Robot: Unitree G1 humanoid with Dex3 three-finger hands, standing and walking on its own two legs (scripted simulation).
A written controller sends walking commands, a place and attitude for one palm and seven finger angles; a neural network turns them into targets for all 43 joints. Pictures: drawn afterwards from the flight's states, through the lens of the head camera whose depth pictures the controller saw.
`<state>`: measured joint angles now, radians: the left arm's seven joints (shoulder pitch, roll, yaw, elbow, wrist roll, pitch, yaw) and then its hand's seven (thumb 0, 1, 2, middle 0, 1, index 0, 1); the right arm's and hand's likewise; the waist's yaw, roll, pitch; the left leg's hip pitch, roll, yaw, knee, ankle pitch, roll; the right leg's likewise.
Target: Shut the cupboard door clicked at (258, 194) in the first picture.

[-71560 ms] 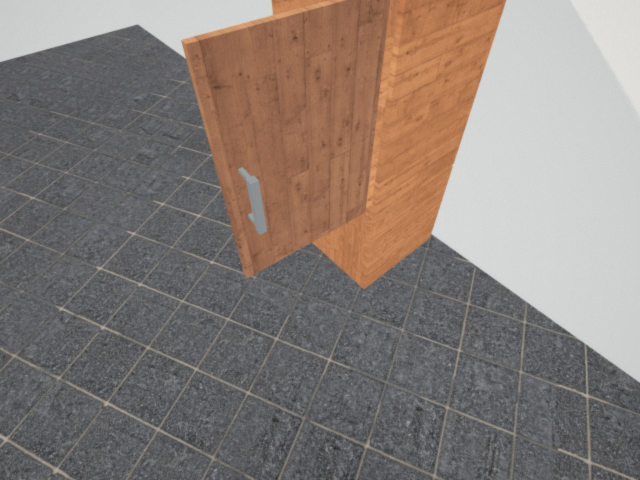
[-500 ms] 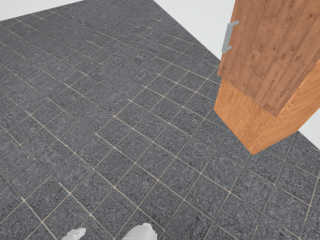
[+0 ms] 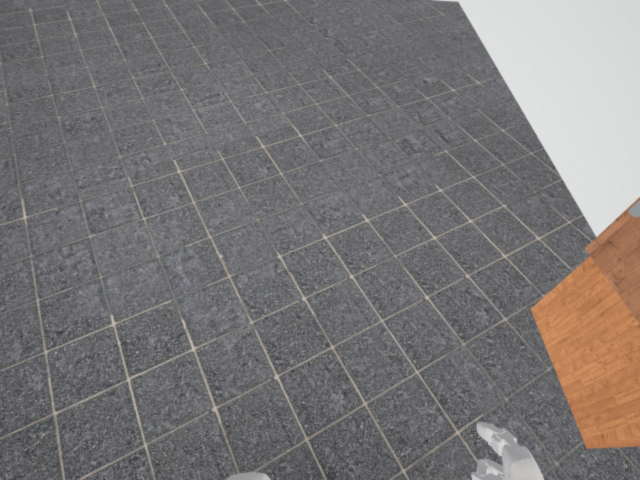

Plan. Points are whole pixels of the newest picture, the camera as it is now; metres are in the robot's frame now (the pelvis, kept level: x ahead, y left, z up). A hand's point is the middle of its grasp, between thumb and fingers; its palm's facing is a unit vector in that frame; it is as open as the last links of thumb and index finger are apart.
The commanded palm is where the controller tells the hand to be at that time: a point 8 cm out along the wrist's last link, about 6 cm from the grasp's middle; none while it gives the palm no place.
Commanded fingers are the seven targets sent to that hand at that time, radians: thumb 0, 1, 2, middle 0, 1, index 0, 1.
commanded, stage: walk to a spot facing it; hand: left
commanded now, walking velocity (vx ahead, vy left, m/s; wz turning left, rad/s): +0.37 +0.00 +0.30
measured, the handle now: out of the picture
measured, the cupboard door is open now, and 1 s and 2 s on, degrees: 8 8 8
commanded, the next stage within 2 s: turn to face it in 0.54 s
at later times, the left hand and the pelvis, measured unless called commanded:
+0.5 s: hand (237, 332) +0.34 +0.16 -0.15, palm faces +0.08 -0.98 -0.19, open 7.4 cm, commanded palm none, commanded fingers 0.00 0.90 0.90 -0.20 -0.30 -0.20 -0.30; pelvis +0.22 -0.02 +0.00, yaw +8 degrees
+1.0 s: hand (216, 349) +0.31 +0.20 -0.17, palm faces +0.23 -0.97 -0.12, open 7.4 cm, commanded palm none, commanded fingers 0.00 0.90 0.90 -0.20 -0.30 -0.20 -0.30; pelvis +0.36 +0.04 +0.01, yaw +7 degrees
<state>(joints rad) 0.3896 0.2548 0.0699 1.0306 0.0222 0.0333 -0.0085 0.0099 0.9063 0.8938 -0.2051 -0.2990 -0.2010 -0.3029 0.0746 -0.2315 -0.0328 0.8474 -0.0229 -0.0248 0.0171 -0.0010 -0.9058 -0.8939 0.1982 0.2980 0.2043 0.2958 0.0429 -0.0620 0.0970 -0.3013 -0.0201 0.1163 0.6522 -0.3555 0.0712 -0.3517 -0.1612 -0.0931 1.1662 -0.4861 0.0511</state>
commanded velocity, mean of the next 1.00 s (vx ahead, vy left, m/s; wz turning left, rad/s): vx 0.18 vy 0.00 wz -0.03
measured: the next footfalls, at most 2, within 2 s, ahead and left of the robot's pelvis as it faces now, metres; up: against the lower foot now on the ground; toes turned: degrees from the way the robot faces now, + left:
right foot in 0.42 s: +0.34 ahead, -0.11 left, +0.00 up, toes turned +1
left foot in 0.84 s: +0.43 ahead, +0.15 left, +0.00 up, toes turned +17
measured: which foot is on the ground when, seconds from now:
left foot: down 0.00-0.42, up 0.44-0.82, down 0.84-1.00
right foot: up 0.00-0.40, down 0.42-0.86, up 0.88-1.00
